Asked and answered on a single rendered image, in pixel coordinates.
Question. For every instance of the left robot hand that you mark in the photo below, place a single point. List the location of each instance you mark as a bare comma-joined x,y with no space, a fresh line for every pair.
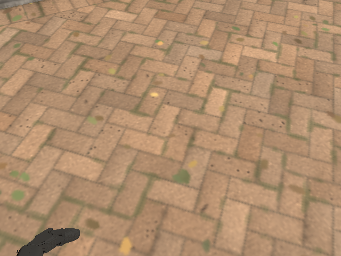
48,240

